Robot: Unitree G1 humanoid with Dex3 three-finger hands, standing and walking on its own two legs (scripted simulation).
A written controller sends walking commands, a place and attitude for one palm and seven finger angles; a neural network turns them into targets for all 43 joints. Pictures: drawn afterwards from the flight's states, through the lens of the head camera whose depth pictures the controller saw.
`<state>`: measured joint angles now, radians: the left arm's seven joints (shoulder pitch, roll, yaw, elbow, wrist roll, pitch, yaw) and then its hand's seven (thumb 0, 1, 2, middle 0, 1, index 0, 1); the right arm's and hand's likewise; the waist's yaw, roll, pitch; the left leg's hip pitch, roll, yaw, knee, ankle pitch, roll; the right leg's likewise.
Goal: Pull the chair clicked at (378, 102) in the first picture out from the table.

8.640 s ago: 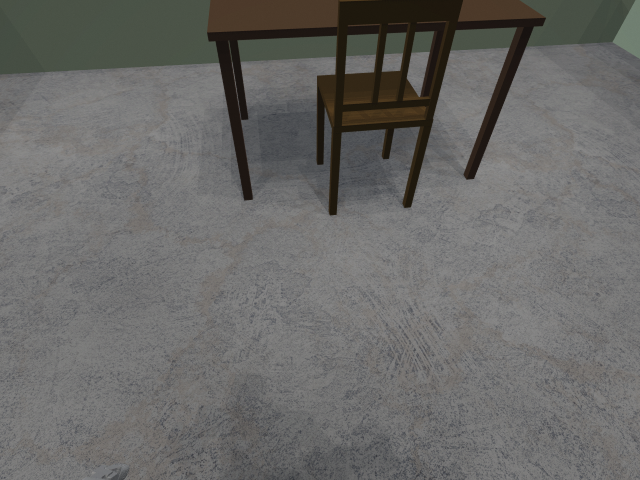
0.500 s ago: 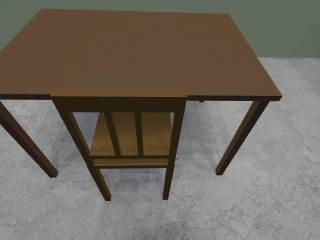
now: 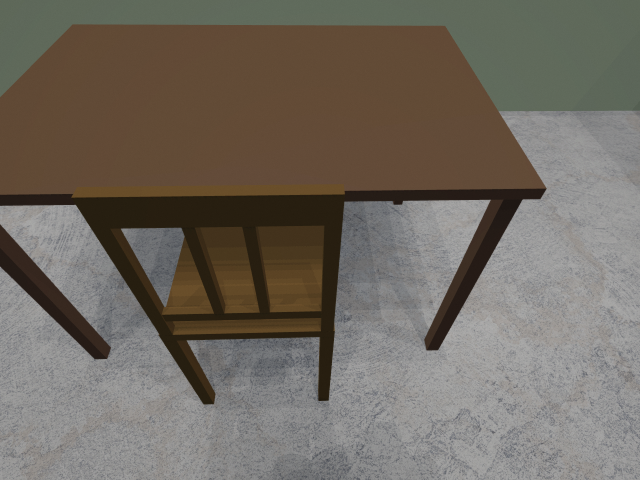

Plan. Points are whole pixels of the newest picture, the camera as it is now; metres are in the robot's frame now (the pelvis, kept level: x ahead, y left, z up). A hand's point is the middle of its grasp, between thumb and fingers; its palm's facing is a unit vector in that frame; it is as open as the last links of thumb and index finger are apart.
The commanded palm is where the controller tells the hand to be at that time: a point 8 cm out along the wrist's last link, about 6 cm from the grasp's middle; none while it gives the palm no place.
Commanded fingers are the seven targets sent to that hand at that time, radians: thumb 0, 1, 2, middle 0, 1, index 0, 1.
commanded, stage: look again from close up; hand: left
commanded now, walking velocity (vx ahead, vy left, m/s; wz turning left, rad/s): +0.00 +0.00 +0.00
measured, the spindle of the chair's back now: (206, 272) +0.47 +0.22 -0.10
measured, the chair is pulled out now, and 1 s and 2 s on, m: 0.00 0.00 0.00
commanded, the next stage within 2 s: raise the hand toward the chair's back in 0.96 s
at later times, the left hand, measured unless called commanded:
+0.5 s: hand out of the picture +0.05 +0.23 -0.18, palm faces -0.01 -0.97 -0.22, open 7.4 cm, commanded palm none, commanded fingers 0.00 0.90 0.90 -0.20 -0.30 -0.20 -0.30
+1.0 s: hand out of the picture +0.01 +0.23 -0.18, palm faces -0.04 -0.98 -0.20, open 7.4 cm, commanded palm none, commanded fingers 0.00 0.90 0.90 -0.20 -0.30 -0.20 -0.30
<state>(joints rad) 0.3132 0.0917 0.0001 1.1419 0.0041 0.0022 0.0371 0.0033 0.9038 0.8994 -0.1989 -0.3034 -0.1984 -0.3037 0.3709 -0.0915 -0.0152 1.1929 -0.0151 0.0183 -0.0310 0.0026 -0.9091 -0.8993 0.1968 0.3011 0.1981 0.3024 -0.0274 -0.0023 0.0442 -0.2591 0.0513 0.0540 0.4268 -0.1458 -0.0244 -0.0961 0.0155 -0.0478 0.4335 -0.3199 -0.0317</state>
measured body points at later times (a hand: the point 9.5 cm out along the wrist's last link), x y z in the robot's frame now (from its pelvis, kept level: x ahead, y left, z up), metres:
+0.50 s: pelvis +0.02 +0.04 -0.01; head +0.04 +0.05 +0.44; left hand +0.05 +0.28 -0.16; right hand +0.08 -0.19 -0.15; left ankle +0.03 +0.13 -0.74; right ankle -0.05 -0.09 -0.74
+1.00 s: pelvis +0.02 +0.05 +0.00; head +0.04 +0.06 +0.45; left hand +0.02 +0.28 -0.16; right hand +0.03 -0.18 -0.15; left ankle +0.03 +0.13 -0.74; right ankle -0.05 -0.09 -0.74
